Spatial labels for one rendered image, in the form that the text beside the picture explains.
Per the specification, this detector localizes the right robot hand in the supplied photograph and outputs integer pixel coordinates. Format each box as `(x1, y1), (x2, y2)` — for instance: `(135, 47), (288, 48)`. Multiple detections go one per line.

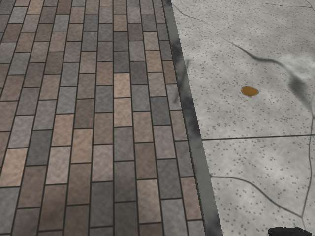
(268, 226), (312, 236)

